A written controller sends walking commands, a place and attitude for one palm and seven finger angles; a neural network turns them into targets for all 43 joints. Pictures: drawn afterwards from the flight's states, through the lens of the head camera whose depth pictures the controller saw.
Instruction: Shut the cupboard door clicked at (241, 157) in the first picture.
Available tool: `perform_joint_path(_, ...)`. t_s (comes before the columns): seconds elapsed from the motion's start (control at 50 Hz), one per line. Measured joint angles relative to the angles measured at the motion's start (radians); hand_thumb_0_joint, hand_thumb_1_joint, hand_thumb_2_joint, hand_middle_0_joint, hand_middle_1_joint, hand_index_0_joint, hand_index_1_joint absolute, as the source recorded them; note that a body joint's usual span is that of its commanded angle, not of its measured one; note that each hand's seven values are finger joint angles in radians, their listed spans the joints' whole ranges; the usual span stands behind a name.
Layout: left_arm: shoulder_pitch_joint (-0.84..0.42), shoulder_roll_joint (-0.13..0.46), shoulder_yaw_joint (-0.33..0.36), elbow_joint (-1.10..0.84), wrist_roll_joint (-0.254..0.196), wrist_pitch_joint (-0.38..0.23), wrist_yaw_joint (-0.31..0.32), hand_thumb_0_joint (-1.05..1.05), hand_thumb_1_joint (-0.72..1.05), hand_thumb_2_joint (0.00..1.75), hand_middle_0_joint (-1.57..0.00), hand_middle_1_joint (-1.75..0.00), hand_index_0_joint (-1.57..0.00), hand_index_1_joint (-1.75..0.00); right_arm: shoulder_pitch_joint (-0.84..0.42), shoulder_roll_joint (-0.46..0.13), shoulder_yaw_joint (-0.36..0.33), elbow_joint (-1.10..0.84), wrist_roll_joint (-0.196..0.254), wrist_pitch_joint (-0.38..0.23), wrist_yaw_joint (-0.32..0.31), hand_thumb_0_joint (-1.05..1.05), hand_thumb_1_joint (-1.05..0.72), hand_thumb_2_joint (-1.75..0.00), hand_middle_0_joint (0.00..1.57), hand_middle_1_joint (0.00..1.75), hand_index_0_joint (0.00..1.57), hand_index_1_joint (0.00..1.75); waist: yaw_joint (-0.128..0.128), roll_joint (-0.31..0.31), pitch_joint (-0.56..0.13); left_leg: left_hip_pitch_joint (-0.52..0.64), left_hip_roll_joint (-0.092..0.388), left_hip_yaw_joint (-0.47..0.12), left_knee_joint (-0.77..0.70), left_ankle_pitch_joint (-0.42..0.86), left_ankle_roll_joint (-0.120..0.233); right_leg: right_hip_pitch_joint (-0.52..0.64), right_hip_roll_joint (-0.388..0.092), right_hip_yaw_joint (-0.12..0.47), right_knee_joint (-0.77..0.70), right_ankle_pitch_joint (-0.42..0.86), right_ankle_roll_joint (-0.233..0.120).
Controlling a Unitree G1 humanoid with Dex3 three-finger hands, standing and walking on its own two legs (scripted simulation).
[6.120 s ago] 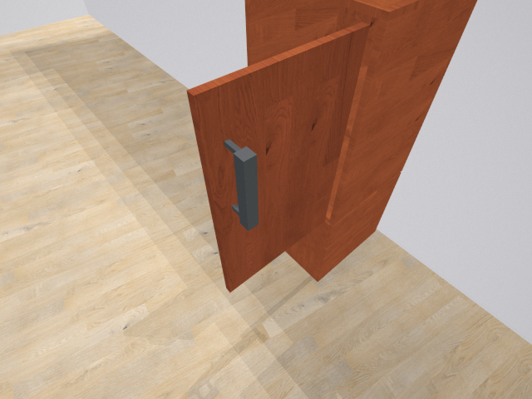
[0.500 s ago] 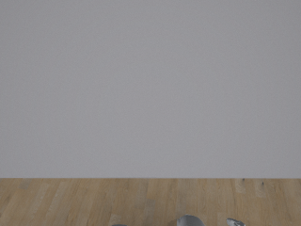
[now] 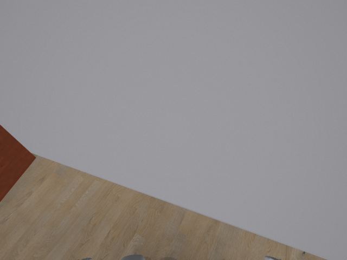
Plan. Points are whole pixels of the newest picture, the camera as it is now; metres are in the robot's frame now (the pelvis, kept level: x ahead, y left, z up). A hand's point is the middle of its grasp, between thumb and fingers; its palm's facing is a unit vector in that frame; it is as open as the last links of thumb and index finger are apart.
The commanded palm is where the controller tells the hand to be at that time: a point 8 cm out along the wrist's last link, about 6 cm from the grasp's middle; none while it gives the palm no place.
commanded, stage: turn to face it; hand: left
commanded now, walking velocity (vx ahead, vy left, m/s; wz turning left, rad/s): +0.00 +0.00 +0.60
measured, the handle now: out of the picture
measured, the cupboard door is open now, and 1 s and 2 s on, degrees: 89 89 89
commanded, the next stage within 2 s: none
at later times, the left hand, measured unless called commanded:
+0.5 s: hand out of the picture +0.09 +0.18 -0.13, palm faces +0.25 -0.93 -0.28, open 7.4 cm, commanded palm none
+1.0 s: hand out of the picture -0.03 +0.21 -0.15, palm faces +0.57 -0.77 -0.27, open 7.4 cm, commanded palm none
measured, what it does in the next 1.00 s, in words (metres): steps on the spot, turning left: right foot, then left foot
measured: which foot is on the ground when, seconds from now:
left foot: down 0.00-0.40, up 0.42-0.76, down 0.78-1.00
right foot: down 0.00-0.00, up 0.02-0.38, down 0.40-0.78, up 0.80-1.00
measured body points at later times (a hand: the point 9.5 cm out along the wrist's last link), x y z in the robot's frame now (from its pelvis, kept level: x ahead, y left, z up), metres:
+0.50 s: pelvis +0.02 -0.04 +0.01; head +0.08 -0.05 +0.45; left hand +0.07 +0.23 -0.11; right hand +0.14 -0.28 -0.15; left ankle -0.03 +0.08 -0.66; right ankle +0.04 -0.15 -0.72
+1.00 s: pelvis +0.04 -0.01 +0.01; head +0.08 +0.03 +0.46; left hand -0.06 +0.26 -0.13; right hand +0.27 -0.16 -0.12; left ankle -0.03 +0.07 -0.72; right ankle +0.10 -0.15 -0.65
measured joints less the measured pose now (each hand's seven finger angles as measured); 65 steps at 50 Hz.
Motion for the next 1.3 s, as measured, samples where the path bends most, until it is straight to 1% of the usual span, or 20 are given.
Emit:
perform_joint_path(0.06, -0.007, 0.034, 0.014, 0.022, -0.004, 0.037, 0.003, 0.00, 0.91, 0.89, -0.20, -0.30, -0.21, -0.30, -0.013, 0.014, 0.005, -0.015, -0.005, -0.028, -0.008, 0.01, -0.91, -0.90, 0.20, 0.30, 0.20, 0.30, 0.005, -0.024, 0.003, -0.028, -0.020, -0.012, 0.047, -0.026, 0.060, -0.119, 0.022, 0.121, 0.283, -0.156, 0.029)
perform_joint_path(0.12, -0.027, 0.048, 0.024, 0.041, -0.005, 0.056, 0.005, 0.01, 0.91, 0.89, -0.20, -0.30, -0.20, -0.30, -0.001, 0.022, 0.008, -0.022, -0.008, -0.038, -0.028, 0.00, -0.90, -0.90, 0.20, 0.30, 0.20, 0.30, 0.002, -0.011, -0.006, -0.013, -0.026, -0.040, 0.004, -0.022, 0.065, -0.213, 0.066, 0.205, 0.457, -0.115, 0.038)
perform_joint_path(0.18, -0.046, 0.051, 0.027, 0.032, -0.006, 0.053, 0.000, 0.01, 0.91, 0.89, -0.19, -0.30, -0.20, -0.30, 0.014, 0.024, 0.013, -0.011, -0.010, -0.039, -0.036, 0.00, -0.90, -0.90, 0.20, 0.30, 0.20, 0.30, 0.004, 0.006, -0.010, 0.016, -0.031, -0.067, -0.064, 0.019, 0.063, -0.247, 0.082, 0.246, 0.453, -0.054, 0.044)
perform_joint_path(0.26, -0.073, 0.044, 0.023, 0.008, -0.007, 0.047, -0.001, 0.01, 0.91, 0.89, -0.19, -0.30, -0.20, -0.30, 0.039, 0.026, 0.014, 0.005, -0.013, -0.032, -0.034, 0.00, -0.90, -0.90, 0.20, 0.30, 0.21, 0.30, -0.003, 0.030, -0.016, 0.033, -0.035, -0.111, -0.108, 0.046, 0.055, -0.232, 0.097, 0.271, 0.332, -0.033, 0.046)
perform_joint_path(0.34, -0.100, 0.030, 0.016, -0.013, -0.011, 0.039, -0.002, 0.01, 0.91, 0.89, -0.19, -0.30, -0.20, -0.30, 0.062, 0.025, 0.005, 0.018, -0.016, -0.017, -0.030, 0.00, -0.90, -0.90, 0.20, 0.30, 0.21, 0.30, -0.020, 0.054, -0.020, 0.023, -0.041, -0.164, -0.097, 0.046, 0.035, -0.163, 0.125, 0.271, 0.151, -0.021, 0.037)
perform_joint_path(0.4, -0.100, 0.022, 0.008, -0.034, -0.012, 0.019, -0.002, 0.00, 0.91, 0.89, -0.19, -0.30, -0.20, -0.30, 0.083, 0.024, -0.004, 0.022, -0.009, -0.005, -0.027, 0.01, -0.90, -0.90, 0.20, 0.30, 0.21, 0.30, -0.025, 0.056, -0.033, -0.010, -0.062, -0.201, -0.044, 0.023, 0.012, -0.057, 0.136, 0.259, -0.079, 0.083, 0.020)
perform_joint_path(0.46, -0.099, -0.007, -0.008, -0.035, -0.003, 0.000, 0.006, 0.00, 0.91, 0.89, -0.20, -0.30, -0.20, -0.30, 0.074, 0.001, -0.021, 0.033, -0.005, 0.011, -0.023, 0.01, -0.90, -0.90, 0.20, 0.30, 0.21, 0.30, -0.029, 0.082, -0.017, -0.104, -0.070, -0.189, 0.224, -0.166, -0.002, -0.046, 0.128, 0.217, -0.063, 0.073, -0.029)
perform_joint_path(0.52, -0.074, -0.029, -0.020, -0.029, -0.005, 0.002, 0.011, 0.00, 0.90, 0.89, -0.20, -0.30, -0.20, -0.30, 0.060, -0.014, -0.029, 0.041, -0.005, 0.024, -0.016, 0.01, -0.90, -0.90, 0.20, 0.30, 0.20, 0.30, -0.037, 0.083, -0.008, -0.182, -0.051, -0.138, 0.490, -0.147, -0.022, -0.008, 0.108, 0.175, -0.096, 0.073, -0.042)
perform_joint_path(0.56, -0.058, -0.037, -0.023, -0.021, -0.005, 0.003, 0.013, 0.00, 0.90, 0.89, -0.20, -0.30, -0.20, -0.30, 0.053, -0.015, -0.029, 0.042, -0.004, 0.025, -0.012, 0.01, -0.91, -0.90, 0.20, 0.30, 0.20, 0.30, -0.042, 0.072, -0.008, -0.197, -0.029, -0.113, 0.540, -0.116, -0.035, 0.016, 0.095, 0.147, -0.127, 0.082, -0.042)
perform_joint_path(0.62, -0.037, -0.043, -0.026, -0.009, -0.003, 0.000, 0.012, 0.00, 0.90, 0.89, -0.20, -0.30, -0.21, -0.30, 0.042, -0.013, -0.024, 0.042, -0.002, 0.027, -0.009, 0.01, -0.91, -0.90, 0.20, 0.30, 0.20, 0.30, -0.038, 0.048, -0.005, -0.175, -0.003, -0.085, 0.474, -0.116, -0.046, 0.040, 0.073, 0.104, -0.150, 0.083, -0.038)
perform_joint_path(0.72, -0.010, -0.018, -0.009, 0.003, 0.004, -0.004, 0.008, 0.00, 0.91, 0.89, -0.20, -0.30, -0.21, -0.30, 0.009, -0.008, -0.013, 0.035, 0.002, 0.020, -0.006, 0.01, -0.91, -0.90, 0.19, 0.30, 0.20, 0.30, -0.007, 0.013, 0.006, -0.080, 0.010, -0.036, 0.205, -0.135, -0.034, 0.046, 0.031, 0.036, -0.112, 0.046, -0.019)
perform_joint_path(0.78, 0.018, 0.010, 0.004, 0.012, -0.001, 0.001, 0.001, 0.00, 0.91, 0.89, -0.20, -0.30, -0.21, -0.30, -0.008, -0.012, -0.004, 0.011, -0.001, 0.000, -0.003, 0.01, -0.91, -0.90, 0.20, 0.30, 0.20, 0.30, 0.004, 0.000, 0.000, 0.005, 0.000, -0.010, -0.009, 0.011, -0.001, 0.015, -0.002, 0.003, -0.007, -0.011, 0.005)
perform_joint_path(0.84, 0.013, 0.048, 0.018, 0.036, -0.006, 0.039, 0.004, 0.00, 0.91, 0.89, -0.20, -0.30, -0.21, -0.30, -0.026, 0.001, 0.000, -0.009, -0.004, -0.028, -0.010, 0.01, -0.91, -0.90, 0.20, 0.30, 0.20, 0.30, 0.012, -0.025, 0.003, -0.017, -0.022, -0.020, 0.039, -0.029, 0.054, -0.107, 0.016, 0.125, 0.285, -0.157, 0.029)
perform_joint_path(0.88, 0.000, 0.060, 0.025, 0.052, -0.007, 0.057, 0.007, 0.01, 0.91, 0.89, -0.20, -0.30, -0.20, -0.30, -0.021, 0.007, 0.004, -0.018, -0.007, -0.037, -0.024, 0.00, -0.91, -0.90, 0.20, 0.30, 0.20, 0.30, 0.012, -0.018, -0.004, -0.008, -0.027, -0.039, 0.020, -0.040, 0.061, -0.176, 0.049, 0.186, 0.420, -0.144, 0.035)
perform_joint_path(0.94, -0.023, 0.064, 0.030, 0.046, -0.006, 0.057, 0.002, 0.01, 0.91, 0.89, -0.19, -0.30, -0.20, -0.30, -0.010, 0.013, 0.010, -0.015, -0.010, -0.040, -0.036, 0.00, -0.90, -0.90, 0.20, 0.30, 0.20, 0.30, 0.015, -0.003, -0.010, 0.021, -0.035, -0.066, -0.049, -0.002, 0.056, -0.234, 0.072, 0.235, 0.468, -0.070, 0.043)
perform_joint_path(1.06, -0.065, 0.048, 0.022, 0.006, -0.008, 0.046, -0.001, 0.01, 0.91, 0.89, -0.19, -0.30, -0.20, -0.30, 0.020, 0.023, 0.014, 0.006, -0.014, -0.031, -0.033, 0.00, -0.90, -0.90, 0.20, 0.30, 0.21, 0.30, 0.006, 0.033, -0.018, 0.052, -0.040, -0.128, -0.111, 0.031, 0.046, -0.221, 0.098, 0.268, 0.294, -0.035, 0.046)
perform_joint_path(1.16, -0.087, 0.024, 0.007, -0.026, -0.012, 0.022, -0.003, 0.01, 0.91, 0.89, -0.19, -0.30, -0.20, -0.30, 0.049, 0.025, 0.003, 0.020, -0.010, -0.011, -0.029, 0.00, -0.90, -0.90, 0.20, 0.30, 0.21, 0.30, -0.013, 0.060, -0.026, 0.026, -0.050, -0.193, -0.054, 0.003, 0.016, -0.089, 0.133, 0.252, -0.020, 0.068, 0.033)
perform_joint_path(1.18, -0.083, 0.021, 0.004, -0.035, -0.009, 0.010, -0.002, 0.00, 0.91, 0.89, -0.19, -0.30, -0.20, -0.30, 0.058, 0.024, -0.001, 0.021, -0.006, -0.008, -0.026, 0.01, -0.90, -0.90, 0.20, 0.30, 0.21, 0.30, -0.013, 0.056, -0.034, 0.006, -0.060, -0.198, -0.017, -0.014, 0.010, -0.062, 0.126, 0.248, -0.084, 0.118, 0.015)
perform_joint_path(1.24, -0.085, -0.015, -0.011, -0.033, -0.002, -0.005, 0.007, 0.00, 0.91, 0.89, -0.20, -0.30, -0.20, -0.30, 0.055, -0.003, -0.020, 0.035, -0.001, 0.010, -0.023, 0.01, -0.90, -0.90, 0.20, 0.30, 0.21, 0.30, -0.023, 0.091, -0.017, -0.091, -0.063, -0.181, 0.287, -0.188, -0.004, -0.046, 0.117, 0.194, -0.048, 0.075, -0.031)
perform_joint_path(1.3, -0.067, -0.038, -0.020, -0.027, -0.001, -0.002, 0.012, 0.00, 0.90, 0.89, -0.20, -0.30, -0.20, -0.30, 0.046, -0.015, -0.026, 0.046, -0.003, 0.024, -0.016, 0.01, -0.90, -0.90, 0.20, 0.30, 0.20, 0.30, -0.030, 0.086, -0.012, -0.160, -0.042, -0.126, 0.511, -0.164, -0.021, -0.007, 0.095, 0.153, -0.083, 0.068, -0.035)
